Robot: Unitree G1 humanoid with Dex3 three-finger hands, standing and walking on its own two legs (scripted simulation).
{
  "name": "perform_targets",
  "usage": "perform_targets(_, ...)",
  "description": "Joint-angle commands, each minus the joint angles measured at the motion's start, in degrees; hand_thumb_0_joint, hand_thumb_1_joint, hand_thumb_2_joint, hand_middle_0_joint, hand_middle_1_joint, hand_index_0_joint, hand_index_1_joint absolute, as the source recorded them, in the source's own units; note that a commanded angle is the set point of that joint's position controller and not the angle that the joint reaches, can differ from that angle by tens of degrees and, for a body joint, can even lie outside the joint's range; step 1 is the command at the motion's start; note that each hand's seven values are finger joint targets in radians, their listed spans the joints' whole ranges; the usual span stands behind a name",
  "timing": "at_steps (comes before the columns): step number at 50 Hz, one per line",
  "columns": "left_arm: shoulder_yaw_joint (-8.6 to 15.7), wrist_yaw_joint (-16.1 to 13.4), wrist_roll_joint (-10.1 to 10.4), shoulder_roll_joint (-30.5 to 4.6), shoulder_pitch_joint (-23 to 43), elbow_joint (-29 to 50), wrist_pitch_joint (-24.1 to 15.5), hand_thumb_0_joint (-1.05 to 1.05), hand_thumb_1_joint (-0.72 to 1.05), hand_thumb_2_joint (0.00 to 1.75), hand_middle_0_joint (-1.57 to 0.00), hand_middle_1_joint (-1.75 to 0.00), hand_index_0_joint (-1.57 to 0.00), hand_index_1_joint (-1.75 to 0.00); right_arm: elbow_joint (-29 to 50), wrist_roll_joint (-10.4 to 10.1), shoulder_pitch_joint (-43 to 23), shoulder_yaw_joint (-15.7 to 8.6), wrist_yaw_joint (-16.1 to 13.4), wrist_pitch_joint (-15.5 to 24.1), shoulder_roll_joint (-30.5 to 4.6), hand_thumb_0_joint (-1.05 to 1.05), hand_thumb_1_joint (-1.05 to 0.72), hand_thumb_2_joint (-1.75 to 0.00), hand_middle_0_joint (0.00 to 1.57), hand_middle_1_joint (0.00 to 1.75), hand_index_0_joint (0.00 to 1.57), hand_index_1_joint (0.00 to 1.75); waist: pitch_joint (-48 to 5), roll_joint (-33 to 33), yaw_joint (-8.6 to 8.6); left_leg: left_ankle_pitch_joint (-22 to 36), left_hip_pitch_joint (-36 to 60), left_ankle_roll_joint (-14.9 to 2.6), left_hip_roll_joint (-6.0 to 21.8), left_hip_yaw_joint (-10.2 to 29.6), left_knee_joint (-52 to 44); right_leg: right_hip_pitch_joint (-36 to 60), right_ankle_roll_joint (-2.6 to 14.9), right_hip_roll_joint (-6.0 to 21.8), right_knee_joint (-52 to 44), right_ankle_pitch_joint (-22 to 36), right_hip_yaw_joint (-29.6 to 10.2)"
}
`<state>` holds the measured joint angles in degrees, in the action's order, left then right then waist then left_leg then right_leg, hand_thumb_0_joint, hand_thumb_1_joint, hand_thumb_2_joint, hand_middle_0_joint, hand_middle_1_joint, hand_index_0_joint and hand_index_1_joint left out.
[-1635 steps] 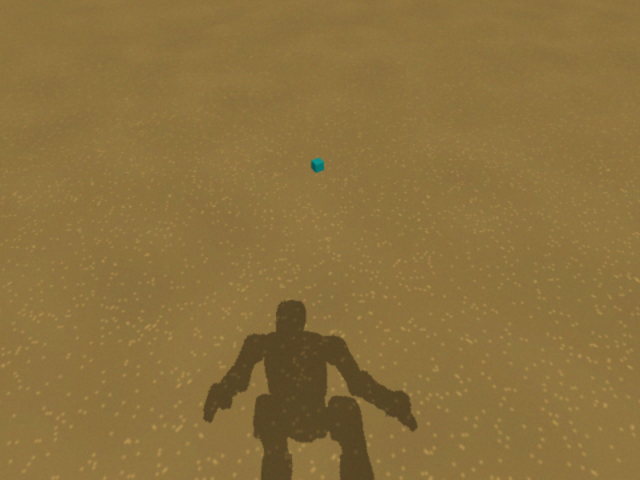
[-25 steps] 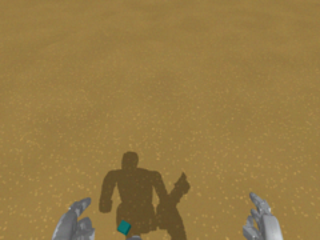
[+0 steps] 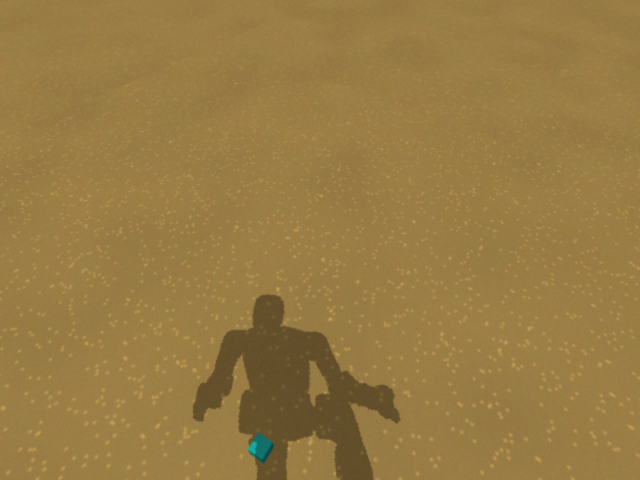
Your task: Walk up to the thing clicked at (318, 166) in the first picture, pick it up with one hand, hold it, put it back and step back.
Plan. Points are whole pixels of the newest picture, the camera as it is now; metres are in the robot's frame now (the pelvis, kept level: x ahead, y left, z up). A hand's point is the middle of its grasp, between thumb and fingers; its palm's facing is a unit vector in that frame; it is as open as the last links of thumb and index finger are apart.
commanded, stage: stand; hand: left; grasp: from above
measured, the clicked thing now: (261, 448) +0.31 +0.20 -0.74
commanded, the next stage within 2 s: none
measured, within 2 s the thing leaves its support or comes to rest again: neither
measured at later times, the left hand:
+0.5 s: hand out of the picture +0.02 +0.24 -0.15, palm faces +0.03 -0.94 -0.34, open 7.3 cm
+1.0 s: hand out of the picture +0.06 +0.23 -0.14, palm faces +0.02 -0.95 -0.33, open 7.3 cm
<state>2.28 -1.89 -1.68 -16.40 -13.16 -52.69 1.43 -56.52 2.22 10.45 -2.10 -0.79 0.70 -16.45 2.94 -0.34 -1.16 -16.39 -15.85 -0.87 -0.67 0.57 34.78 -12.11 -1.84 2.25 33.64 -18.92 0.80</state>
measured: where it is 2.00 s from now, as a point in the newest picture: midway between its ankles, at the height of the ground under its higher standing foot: outside the picture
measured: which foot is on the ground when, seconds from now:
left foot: down 0.00-1.00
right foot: down 0.00-1.00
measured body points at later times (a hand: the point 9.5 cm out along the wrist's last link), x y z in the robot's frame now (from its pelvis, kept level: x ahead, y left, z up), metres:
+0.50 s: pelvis -0.02 +0.00 +0.02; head -0.02 -0.01 +0.47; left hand +0.02 +0.29 -0.12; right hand +0.06 -0.29 -0.12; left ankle +0.03 +0.11 -0.73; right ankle -0.01 -0.14 -0.73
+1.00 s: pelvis +0.00 -0.01 +0.02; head +0.00 -0.01 +0.47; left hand +0.06 +0.28 -0.12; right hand +0.07 -0.30 -0.12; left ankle +0.03 +0.11 -0.73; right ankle -0.01 -0.14 -0.73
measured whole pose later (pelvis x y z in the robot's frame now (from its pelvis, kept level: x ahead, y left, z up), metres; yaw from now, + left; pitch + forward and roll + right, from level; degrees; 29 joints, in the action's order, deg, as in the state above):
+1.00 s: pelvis +0.00 -0.01 +0.02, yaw +0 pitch -4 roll +0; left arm 1.7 -0.7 -1.0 -17.4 -7.5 -65.6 -0.3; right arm -65.6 0.8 6.8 -0.6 -0.3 0.1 -18.4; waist 3.5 0.7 0.0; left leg -8.9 -7.6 0.3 0.2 1.1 20.2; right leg -3.9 -1.1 1.3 19.0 -11.4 1.4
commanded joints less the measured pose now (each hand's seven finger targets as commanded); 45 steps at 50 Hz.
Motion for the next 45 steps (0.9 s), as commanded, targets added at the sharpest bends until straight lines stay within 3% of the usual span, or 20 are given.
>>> perform_targets(1, 2.0, -0.7, -0.1, -9.7, 2.3, 1.2, -2.1, 0.00, 0.90, 0.90, -0.20, -0.30, -0.20, -0.30, 2.3, -0.2, -3.3, -2.5, -1.2, 1.1, -11.4, 0.00, -0.90, -0.90, 0.20, 0.30, 0.20, 0.30, -2.8, 3.1, 0.09, 8.4, 4.7, -1.90, 6.1, 8.3, -12.9, 1.5, 2.44, 2.4, -9.2, 8.6, -3.2)
perform_targets(5, 1.8, -0.7, -0.2, -10.3, 3.0, -2.0, -2.3, 0.00, 0.90, 0.90, -0.20, -0.30, -0.20, -0.30, 0.1, -0.6, -4.1, -2.3, -1.1, 0.9, -11.1, 0.00, -0.90, -0.90, 0.20, 0.30, 0.20, 0.30, -2.4, 1.3, 0.22, 9.9, 7.4, -1.36, 5.9, 7.3, -13.8, 2.9, 2.34, 3.3, -12.6, 9.6, -3.6)
perform_targets(9, 1.5, -0.6, -0.2, -10.5, 3.1, -4.6, -2.3, 0.00, 0.90, 0.90, -0.20, -0.30, -0.20, -0.30, -1.5, -0.7, -4.6, -2.3, -0.9, 0.5, -11.5, 0.00, -0.90, -0.90, 0.20, 0.30, 0.20, 0.30, 0.1, 1.5, 0.27, 2.3, 6.0, -1.05, 5.8, 7.7, -16.9, 3.3, 1.98, 3.2, -14.6, 6.5, -3.4)
perform_targets(12, 1.4, -0.4, -0.3, -10.7, 3.4, -6.1, -2.5, 0.00, 0.90, 0.90, -0.20, -0.30, -0.20, -0.30, -2.2, -0.7, -5.3, -2.3, -0.7, 0.3, -11.4, 0.00, -0.90, -0.90, 0.20, 0.30, 0.20, 0.30, 1.3, 0.7, 0.32, -0.2, 4.9, -1.01, 5.8, 8.0, -18.3, 3.5, 1.84, 3.2, -15.8, 5.1, -3.6)
perform_targets(18, 1.5, -0.1, -0.2, -11.5, 4.0, -7.6, -2.7, 0.00, 0.90, 0.90, -0.20, -0.30, -0.20, -0.30, -3.3, -0.9, -6.0, -2.2, -0.4, 0.5, -11.8, 0.00, -0.90, -0.90, 0.20, 0.30, 0.20, 0.30, 0.1, 0.6, 0.48, 1.4, 6.8, -0.80, 5.9, 7.9, -18.9, 3.7, 1.99, 3.9, -17.2, 5.4, -4.2)
perform_targets(20, 1.5, -0.1, -0.1, -11.6, 4.5, -7.9, -2.7, 0.00, 0.90, 0.90, -0.20, -0.30, -0.20, -0.30, -3.9, -0.8, -5.7, -2.0, -0.4, 0.4, -12.1, 0.00, -0.90, -0.90, 0.20, 0.30, 0.20, 0.30, 0.8, 1.5, 0.55, -0.8, 5.1, -0.73, 6.2, 8.2, -19.8, 4.4, 1.94, 3.8, -17.0, 5.1, -4.1)
perform_targets(24, 1.4, -0.1, -0.1, -12.0, 4.3, -8.8, -2.9, 0.00, 0.90, 0.90, -0.20, -0.30, -0.20, -0.30, -4.2, -1.0, -6.3, -1.8, -0.3, 0.3, -11.9, 0.00, -0.90, -0.90, 0.20, 0.30, 0.20, 0.30, -0.2, 0.2, 0.45, 2.0, 6.7, -0.87, 6.1, 7.6, -18.8, 4.5, 2.04, 4.4, -18.1, 4.8, -4.5)
perform_targets(27, 1.4, 0.0, -0.1, -12.5, 4.5, -9.1, -2.7, 0.00, 0.90, 0.90, -0.20, -0.30, -0.20, -0.30, -4.7, -1.0, -5.6, -1.8, -0.2, 0.1, -12.6, 0.00, -0.90, -0.90, 0.20, 0.30, 0.20, 0.30, 1.2, 0.5, 0.88, -0.8, 5.7, -0.72, 6.0, 7.6, -19.1, 3.0, 1.94, 4.1, -18.8, 2.2, -4.5)
perform_targets(33, 1.4, 0.2, 0.2, -12.7, 4.8, -9.6, -2.9, 0.00, 0.90, 0.90, -0.20, -0.30, -0.20, -0.30, -5.4, -1.1, -5.3, -1.2, -0.1, 0.1, -12.6, 0.00, -0.90, -0.90, 0.20, 0.30, 0.20, 0.30, 0.3, 1.1, 0.75, 1.3, 6.1, -0.87, 6.3, 7.5, -18.7, 4.1, 2.20, 4.4, -18.8, 4.3, -4.9)
perform_targets(44, 1.5, 0.2, 0.5, -12.8, 6.6, -9.5, -3.2, 0.00, 0.90, 0.90, -0.20, -0.30, -0.20, -0.30, -5.6, -1.2, -5.5, -0.7, -0.4, 0.5, -13.3, 0.00, -0.90, -0.90, 0.20, 0.30, 0.20, 0.30, -2.7, 0.0, 0.91, 13.4, 9.7, -0.89, 6.9, 6.2, -17.2, 6.4, 2.05, 5.0, -18.6, 13.4, -4.8)
perform_targets(45, 1.5, 0.2, 0.5, -13.0, 6.9, -9.6, -3.1, 0.00, 0.90, 0.90, -0.20, -0.30, -0.20, -0.30, -5.7, -1.1, -5.1, -0.5, -0.4, 0.5, -13.2, 0.00, -0.90, -0.90, 0.20, 0.30, 0.20, 0.30, -2.0, 0.1, 1.19, 11.8, 8.8, -0.80, 6.7, 6.1, -17.5, 6.4, 1.88, 4.8, -18.8, 12.6, -4.8)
